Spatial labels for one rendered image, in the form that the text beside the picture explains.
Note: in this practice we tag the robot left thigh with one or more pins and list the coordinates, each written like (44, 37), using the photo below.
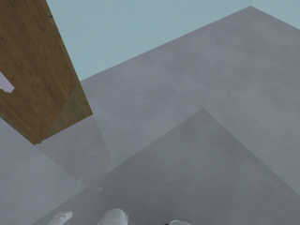
(114, 217)

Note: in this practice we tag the left robot hand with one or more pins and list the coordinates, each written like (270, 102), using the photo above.
(61, 218)

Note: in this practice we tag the cupboard door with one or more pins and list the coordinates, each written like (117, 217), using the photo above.
(33, 61)

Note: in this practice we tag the handle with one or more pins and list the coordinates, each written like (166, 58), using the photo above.
(5, 84)

